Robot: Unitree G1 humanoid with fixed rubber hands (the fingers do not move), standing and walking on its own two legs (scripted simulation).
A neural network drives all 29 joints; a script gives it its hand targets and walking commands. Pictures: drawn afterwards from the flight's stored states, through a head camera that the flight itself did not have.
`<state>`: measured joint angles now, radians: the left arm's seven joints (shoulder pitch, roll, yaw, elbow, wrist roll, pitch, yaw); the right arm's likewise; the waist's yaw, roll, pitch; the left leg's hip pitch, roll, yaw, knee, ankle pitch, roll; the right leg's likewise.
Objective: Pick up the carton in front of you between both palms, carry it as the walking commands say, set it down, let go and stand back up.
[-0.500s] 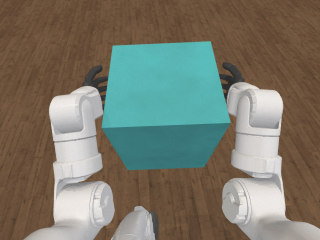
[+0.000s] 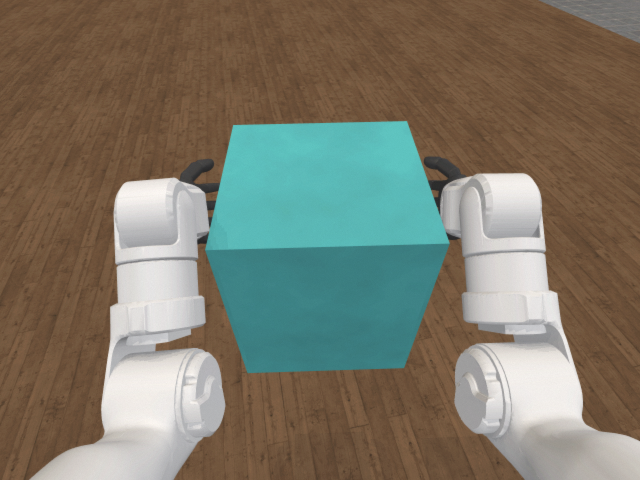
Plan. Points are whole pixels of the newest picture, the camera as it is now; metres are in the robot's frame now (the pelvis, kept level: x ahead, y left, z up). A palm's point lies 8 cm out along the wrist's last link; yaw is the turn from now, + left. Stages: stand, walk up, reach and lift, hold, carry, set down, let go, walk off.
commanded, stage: carry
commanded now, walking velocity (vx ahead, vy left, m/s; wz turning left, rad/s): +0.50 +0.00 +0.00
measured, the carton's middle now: (323, 253) +0.37 -0.01 +0.12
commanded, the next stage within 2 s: none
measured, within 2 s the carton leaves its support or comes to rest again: neither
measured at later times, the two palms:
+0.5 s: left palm (207, 157) +0.61 +0.17 +0.12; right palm (380, 148) +0.62 -0.13 +0.12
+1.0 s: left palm (242, 113) +0.81 +0.13 +0.10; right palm (381, 107) +0.82 -0.17 +0.09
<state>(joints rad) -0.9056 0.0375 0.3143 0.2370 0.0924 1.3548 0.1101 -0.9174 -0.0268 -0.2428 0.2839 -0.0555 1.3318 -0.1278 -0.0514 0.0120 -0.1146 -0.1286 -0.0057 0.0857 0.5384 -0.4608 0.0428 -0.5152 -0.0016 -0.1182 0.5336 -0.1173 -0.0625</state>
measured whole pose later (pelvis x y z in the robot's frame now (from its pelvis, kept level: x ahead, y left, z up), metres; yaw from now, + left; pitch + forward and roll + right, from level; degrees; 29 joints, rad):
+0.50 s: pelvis +0.27 +0.02 +0.00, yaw +0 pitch +5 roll +1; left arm -0.61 -0.05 0.26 0.04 0.09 1.22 0.11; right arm -0.63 0.07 -0.23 0.07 -0.09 1.21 -0.12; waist 0.00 -0.03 -0.06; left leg -0.45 0.01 0.17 0.47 -0.10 0.07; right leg -0.23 -0.05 -0.08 0.74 -0.44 0.00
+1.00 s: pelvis +0.56 -0.03 +0.01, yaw +2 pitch +3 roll +0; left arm -0.17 -0.14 0.11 -0.22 0.13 1.22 0.08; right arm -0.16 0.13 -0.13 -0.25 -0.12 1.24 -0.08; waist 0.01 0.02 -0.16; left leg -0.41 0.07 0.07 1.09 -0.41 0.00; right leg -0.35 -0.03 -0.22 0.47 -0.19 -0.07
